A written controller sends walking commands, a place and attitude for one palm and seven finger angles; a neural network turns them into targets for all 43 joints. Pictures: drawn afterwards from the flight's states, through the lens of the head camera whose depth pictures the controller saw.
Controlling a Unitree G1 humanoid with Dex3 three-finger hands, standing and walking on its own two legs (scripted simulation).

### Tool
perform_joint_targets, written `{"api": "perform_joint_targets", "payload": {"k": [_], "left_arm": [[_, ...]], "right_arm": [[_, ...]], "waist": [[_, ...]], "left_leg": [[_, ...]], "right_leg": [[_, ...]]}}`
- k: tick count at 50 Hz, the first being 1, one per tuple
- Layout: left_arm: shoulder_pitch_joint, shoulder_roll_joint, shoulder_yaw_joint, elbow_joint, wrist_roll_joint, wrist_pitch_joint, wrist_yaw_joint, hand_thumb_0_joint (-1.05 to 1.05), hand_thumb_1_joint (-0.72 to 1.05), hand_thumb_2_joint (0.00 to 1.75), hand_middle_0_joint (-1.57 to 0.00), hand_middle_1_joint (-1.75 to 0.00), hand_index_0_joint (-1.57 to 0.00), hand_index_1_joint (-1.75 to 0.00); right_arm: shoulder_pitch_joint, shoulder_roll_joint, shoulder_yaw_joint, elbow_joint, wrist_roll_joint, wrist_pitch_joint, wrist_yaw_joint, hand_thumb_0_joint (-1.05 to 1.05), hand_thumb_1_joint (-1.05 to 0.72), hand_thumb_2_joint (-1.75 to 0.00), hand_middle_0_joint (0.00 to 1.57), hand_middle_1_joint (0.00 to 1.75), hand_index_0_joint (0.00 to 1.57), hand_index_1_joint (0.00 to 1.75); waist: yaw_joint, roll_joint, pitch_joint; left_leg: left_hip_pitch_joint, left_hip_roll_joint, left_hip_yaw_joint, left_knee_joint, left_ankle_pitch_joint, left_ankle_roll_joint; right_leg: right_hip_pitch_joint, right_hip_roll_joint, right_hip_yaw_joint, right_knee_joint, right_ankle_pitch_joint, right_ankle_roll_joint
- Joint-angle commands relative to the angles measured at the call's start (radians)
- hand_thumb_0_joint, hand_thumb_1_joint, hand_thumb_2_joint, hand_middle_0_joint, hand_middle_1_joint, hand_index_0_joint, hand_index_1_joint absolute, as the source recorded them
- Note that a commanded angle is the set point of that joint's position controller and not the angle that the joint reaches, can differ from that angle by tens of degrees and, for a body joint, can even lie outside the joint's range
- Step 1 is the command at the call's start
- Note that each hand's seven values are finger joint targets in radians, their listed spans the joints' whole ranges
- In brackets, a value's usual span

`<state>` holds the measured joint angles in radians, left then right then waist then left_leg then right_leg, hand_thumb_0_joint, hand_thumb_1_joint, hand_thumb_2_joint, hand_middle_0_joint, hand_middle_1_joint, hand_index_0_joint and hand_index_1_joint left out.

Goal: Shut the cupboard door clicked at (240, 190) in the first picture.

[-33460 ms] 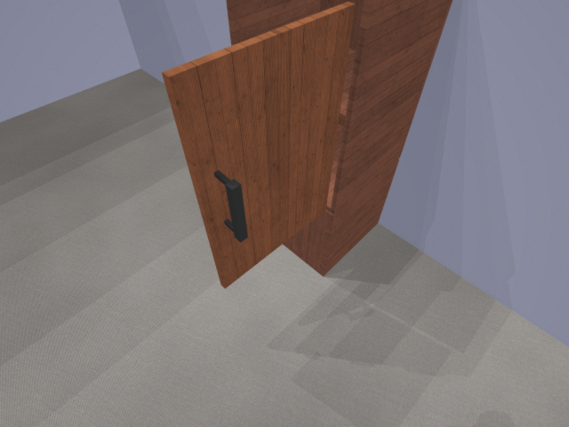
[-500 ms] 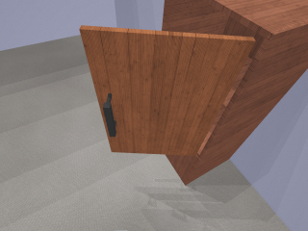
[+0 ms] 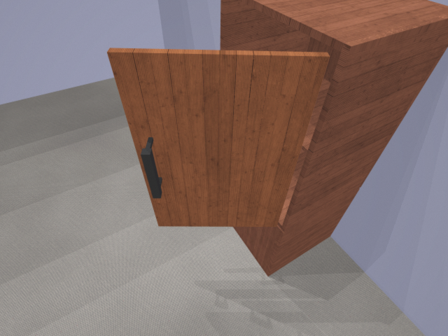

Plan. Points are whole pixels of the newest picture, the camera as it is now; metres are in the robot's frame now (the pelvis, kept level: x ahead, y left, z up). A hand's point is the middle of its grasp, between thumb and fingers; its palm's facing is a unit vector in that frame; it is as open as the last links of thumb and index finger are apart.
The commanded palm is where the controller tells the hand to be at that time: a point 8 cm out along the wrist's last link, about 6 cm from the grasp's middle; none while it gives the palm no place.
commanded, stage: come to a stop and stand still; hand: left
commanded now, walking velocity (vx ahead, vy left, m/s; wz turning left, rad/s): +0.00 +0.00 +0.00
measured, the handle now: (153, 169) +0.49 +0.20 -0.01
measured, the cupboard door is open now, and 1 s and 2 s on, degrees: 59 59 59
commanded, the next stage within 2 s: look again from close up in 0.08 s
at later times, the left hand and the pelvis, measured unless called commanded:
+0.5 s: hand out of the picture +0.01 +0.20 -0.17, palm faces +0.00 -0.98 -0.20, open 7.4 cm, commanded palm none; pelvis +0.01 +0.02 +0.01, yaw +0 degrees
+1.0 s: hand (112, 277) +0.22 +0.21 +0.00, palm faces +0.19 -0.98 -0.04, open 7.1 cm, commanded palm +0.13 +0.26 -0.05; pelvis +0.00 +0.01 -0.02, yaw +2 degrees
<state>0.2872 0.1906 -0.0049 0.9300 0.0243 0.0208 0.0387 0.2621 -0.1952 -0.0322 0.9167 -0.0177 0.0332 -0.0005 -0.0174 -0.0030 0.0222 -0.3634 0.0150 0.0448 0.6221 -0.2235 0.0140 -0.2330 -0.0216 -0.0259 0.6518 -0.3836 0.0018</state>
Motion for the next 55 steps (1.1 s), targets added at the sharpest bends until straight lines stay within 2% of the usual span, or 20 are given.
{"api": "perform_joint_targets", "payload": {"k": [1, 6, 14, 37, 38, 39, 40, 41, 42, 43, 44, 45, 46, 47, 48, 49, 51, 52, 53, 55], "left_arm": [[0.014, 0.156, 0.042, -0.076, -0.002, -0.022, 0.005, 0.0, 0.9, 0.9, -0.2, -0.3, -0.2, -0.3], [0.053, 0.135, 0.039, -0.052, -0.006, -0.023, 0.001, 0.0, 0.9, 0.9, -0.2, -0.3, -0.2, -0.3], [0.078, 0.112, 0.026, 0.016, -0.01, -0.04, 0.0, 0.0, 0.9, 0.9, -0.2, -0.3, -0.2, -0.3], [0.049, 0.159, 0.019, 0.114, -0.002, -0.05, -0.006, 0.0, 0.9, 0.9, -0.2, -0.3, -0.2, -0.3], [0.047, 0.163, 0.019, 0.116, -0.002, -0.05, -0.006, 0.0, 0.9, 0.9, -0.2, -0.3, -0.2, -0.3], [0.09, 0.096, 0.004, 0.125, 0.011, -0.056, 0.035, 0.0, 0.9, 0.9, -0.2, -0.3, -0.2, -0.3], [-0.745, 0.696, 0.453, -1.512, -0.124, -0.324, 0.038, 0.0, 0.9, 0.9, -0.2, -0.3, -0.2, -0.3], [-0.048, 0.173, 0.058, -1.193, -0.15, -0.255, 0.027, 0.0, 0.9, 0.9, -0.22, -0.32, -0.22, -0.32], [0.19, -0.011, 0.001, -1.101, -0.192, -0.124, 0.035, 0.0, 0.9, 0.9, -0.24, -0.34, -0.24, -0.34], [0.051, 0.001, 0.005, -1.062, -0.181, -0.133, 0.045, 0.0, 0.9, 0.9, -0.25, -0.36, -0.25, -0.36], [0.044, -0.012, 0.027, -1.012, -0.183, -0.178, 0.031, 0.0, 0.9, 0.9, -0.27, -0.38, -0.27, -0.38], [0.096, 0.018, 0.085, -0.862, -0.186, -0.231, 0.014, 0.0, 0.9, 0.9, -0.29, -0.4, -0.29, -0.4], [0.211, -0.001, 0.124, -0.745, -0.209, -0.313, -0.027, 0.0, 0.9, 0.9, -0.31, -0.42, -0.31, -0.42], [0.302, 0.018, 0.179, -0.658, -0.231, -0.4, -0.091, 0.0, 0.9, 0.9, -0.33, -0.44, -0.33, -0.44], [0.338, 0.029, 0.217, -0.645, -0.261, -0.502, -0.165, 0.0, 0.9, 0.9, -0.35, -0.46, -0.35, -0.46], [0.344, 0.02, 0.213, -0.653, -0.283, -0.601, -0.25, 0.0, 0.9, 0.9, -0.36, -0.48, -0.36, -0.48], [0.306, 0.109, 0.276, -0.684, -0.309, -0.726, -0.388, 0.0, 0.9, 0.9, -0.4, -0.52, -0.4, -0.52], [0.338, 0.152, 0.318, -0.677, -0.317, -0.706, -0.418, 0.0, 0.9, 0.9, -0.42, -0.54, -0.42, -0.54], [0.306, 0.156, 0.317, -0.766, -0.348, -0.669, -0.444, 0.0, 0.9, 0.9, -0.44, -0.56, -0.44, -0.56], [0.243, 0.193, 0.354, -0.915, -0.405, -0.591, -0.447, 0.0, 0.9, 0.9, -0.47, -0.6, -0.47, -0.6]], "right_arm": [[0.028, -0.092, -0.019, -0.056, -0.005, -0.023, 0.0, 0.0, -0.9, -0.9, 0.2, 0.3, 0.2, 0.3], [0.056, -0.096, -0.01, -0.022, -0.005, -0.034, -0.005, 0.0, -0.9, -0.9, 0.2, 0.3, 0.2, 0.3], [0.064, -0.091, -0.001, 0.051, 0.005, -0.058, -0.012, 0.0, -0.9, -0.9, 0.2, 0.3, 0.2, 0.3], [-0.067, -0.161, 0.0, 0.124, 0.012, -0.069, -0.013, 0.0, -0.9, -0.9, 0.2, 0.3, 0.2, 0.3], [-0.072, -0.166, 0.0, 0.124, 0.011, -0.07, -0.014, 0.0, -0.9, -0.9, 0.2, 0.3, 0.2, 0.3], [-0.071, -0.138, 0.009, 0.066, 0.015, -0.067, -0.013, 0.0, -0.9, -0.9, 0.2, 0.3, 0.2, 0.3], [0.024, -0.295, -0.027, -0.216, 0.04, -0.229, -0.097, 0.0, -0.9, -0.9, 0.2, 0.3, 0.2, 0.3], [-0.071, -0.174, 0.023, -0.237, 0.077, -0.305, -0.113, 0.0, -0.9, -0.9, 0.2, 0.3, 0.2, 0.3], [-0.074, -0.151, 0.007, -0.234, 0.066, -0.346, -0.099, 0.0, -0.9, -0.9, 0.2, 0.3, 0.2, 0.3], [-0.06, -0.159, 0.009, -0.241, 0.074, -0.37, -0.076, 0.0, -0.9, -0.9, 0.2, 0.3, 0.2, 0.3], [-0.069, -0.168, -0.013, -0.278, 0.055, -0.379, -0.062, 0.0, -0.9, -0.9, 0.2, 0.3, 0.2, 0.3], [-0.091, -0.183, -0.024, -0.288, 0.046, -0.384, -0.052, 0.0, -0.9, -0.9, 0.2, 0.3, 0.2, 0.3], [-0.107, -0.17, -0.028, -0.305, 0.038, -0.383, -0.043, 0.0, -0.9, -0.9, 0.2, 0.3, 0.2, 0.3], [-0.12, -0.163, -0.035, -0.33, 0.041, -0.385, -0.027, 0.0, -0.9, -0.9, 0.2, 0.3, 0.2, 0.3], [-0.129, -0.158, -0.045, -0.346, 0.028, -0.382, -0.011, 0.0, -0.9, -0.9, 0.2, 0.3, 0.2, 0.3], [-0.144, -0.165, -0.058, -0.369, 0.02, -0.379, -0.001, 0.0, -0.9, -0.9, 0.2, 0.3, 0.2, 0.3], [-0.172, -0.177, -0.077, -0.437, 0.026, -0.378, 0.011, 0.0, -0.9, -0.9, 0.2, 0.3, 0.2, 0.3], [-0.182, -0.177, -0.076, -0.47, 0.036, -0.367, 0.013, 0.0, -0.9, -0.9, 0.2, 0.3, 0.2, 0.3], [-0.189, -0.183, -0.072, -0.516, 0.044, -0.357, 0.012, 0.0, -0.9, -0.9, 0.2, 0.3, 0.2, 0.3], [-0.197, -0.174, -0.069, -0.566, 0.061, -0.342, -0.016, 0.0, -0.9, -0.9, 0.2, 0.3, 0.2, 0.3]], "waist": [[-0.004, -0.039, 0.082], [0.012, 0.019, 0.056], [0.021, 0.025, 0.004], [0.021, 0.011, 0.014], [0.02, 0.016, 0.004], [0.019, 0.053, 0.052], [-0.135, 0.063, -0.266], [0.014, 0.339, -0.451], [0.012, 0.305, -0.381], [-0.055, 0.145, -0.162], [-0.049, 0.084, -0.009], [-0.051, -0.022, 0.065], [-0.014, -0.122, 0.069], [0.038, -0.091, 0.016], [0.067, -0.174, -0.073], [0.081, -0.211, -0.124], [0.094, -0.125, -0.219], [0.122, -0.023, -0.232], [0.125, 0.037, -0.298], [0.115, 0.045, -0.359]], "left_leg": [[0.03, 0.028, -0.074, -0.116, -0.174, 0.011], [-0.003, 0.057, -0.124, -0.198, -0.199, 0.023], [0.067, 0.081, -0.125, -0.225, -0.033, 0.028], [0.181, 0.091, -0.115, -0.28, 0.072, 0.027], [0.187, 0.089, -0.114, -0.276, 0.093, 0.026], [0.169, 0.104, -0.073, -0.109, 0.219, -0.003], [0.508, 0.048, -0.108, -0.134, 0.238, 0.012], [0.567, 0.071, -0.107, -0.14, 0.387, -0.01], [0.433, 0.082, -0.141, -0.202, 0.338, -0.053], [0.245, 0.059, -0.161, -0.188, 0.116, -0.033], [0.095, 0.033, -0.168, -0.166, -0.123, -0.027], [-0.066, 0.003, -0.158, -0.098, -0.258, -0.029], [-0.156, -0.011, -0.142, -0.008, -0.249, -0.028], [-0.209, -0.027, -0.109, 0.079, -0.175, -0.034], [-0.277, -0.021, -0.09, 0.17, -0.139, -0.042], [-0.341, -0.019, -0.08, 0.247, -0.13, -0.043], [-0.428, -0.023, -0.066, 0.361, -0.141, -0.036], [-0.449, -0.025, -0.061, 0.369, -0.151, -0.029], [-0.436, -0.028, -0.063, 0.363, -0.197, -0.024], [-0.455, -0.025, -0.056, 0.397, -0.246, -0.01]], "right_leg": [[-0.208, -0.09, 0.139, -0.264, -0.215, -0.075], [-0.133, -0.058, 0.1, -0.231, -0.145, -0.058], [-0.031, -0.062, 0.08, -0.248, 0.061, -0.043], [0.007, -0.087, 0.072, -0.316, 0.158, -0.02], [0.014, -0.089, 0.073, -0.315, 0.172, -0.019], [-0.034, -0.102, 0.108, -0.318, 0.259, -0.016], [-0.08, -0.005, -0.035, -0.133, 0.355, -0.023], [-0.131, 0.03, -0.084, -0.047, 0.188, -0.021], [-0.123, 0.044, -0.098, 0.008, 0.103, -0.019], [-0.23, 0.037, -0.082, 0.002, 0.057, -0.009], [-0.28, 0.036, -0.092, -0.038, 0.028, -0.015], [-0.363, 0.033, -0.104, -0.044, -0.034, -0.016], [-0.441, 0.04, -0.112, -0.002, -0.089, -0.019], [-0.46, 0.038, -0.097, 0.049, -0.072, -0.031], [-0.508, 0.037, -0.095, 0.136, -0.084, -0.034], [-0.558, 0.039, -0.08, 0.214, -0.098, -0.037], [-0.615, 0.031, -0.026, 0.316, -0.118, -0.044], [-0.609, 0.031, 0.001, 0.334, -0.111, -0.049], [-0.607, 0.029, 0.002, 0.347, -0.146, -0.046], [-0.591, 0.021, 0.072, 0.296, -0.24, -0.031]]}}
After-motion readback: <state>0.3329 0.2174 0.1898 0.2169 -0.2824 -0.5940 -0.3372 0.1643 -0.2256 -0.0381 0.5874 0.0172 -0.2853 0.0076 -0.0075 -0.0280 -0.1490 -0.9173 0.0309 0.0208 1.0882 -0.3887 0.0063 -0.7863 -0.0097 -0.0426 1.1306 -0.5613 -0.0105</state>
